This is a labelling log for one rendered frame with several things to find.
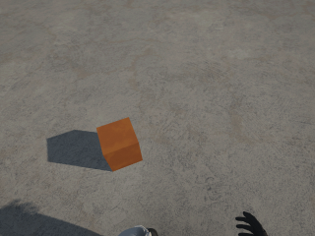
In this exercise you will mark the carton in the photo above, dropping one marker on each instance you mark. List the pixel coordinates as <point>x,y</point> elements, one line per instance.
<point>119,144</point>

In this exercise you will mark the right robot hand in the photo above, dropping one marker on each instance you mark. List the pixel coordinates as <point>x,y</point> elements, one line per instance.
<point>255,226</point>

